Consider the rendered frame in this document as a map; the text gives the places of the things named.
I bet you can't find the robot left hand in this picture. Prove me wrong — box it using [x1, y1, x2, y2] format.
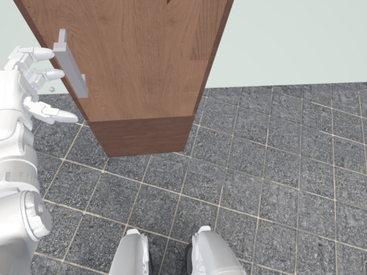
[0, 46, 78, 124]

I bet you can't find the robot left upper arm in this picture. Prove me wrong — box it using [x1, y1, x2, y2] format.
[0, 190, 52, 275]

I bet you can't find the robot left forearm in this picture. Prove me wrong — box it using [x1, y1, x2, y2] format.
[0, 109, 40, 198]

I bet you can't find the left robot thigh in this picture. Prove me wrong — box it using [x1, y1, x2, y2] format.
[108, 233, 149, 275]

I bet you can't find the right robot shin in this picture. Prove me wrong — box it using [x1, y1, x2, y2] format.
[191, 226, 211, 275]

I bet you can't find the cupboard door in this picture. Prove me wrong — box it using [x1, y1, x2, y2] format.
[21, 0, 227, 122]

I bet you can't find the handle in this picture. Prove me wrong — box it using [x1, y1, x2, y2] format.
[53, 29, 88, 98]

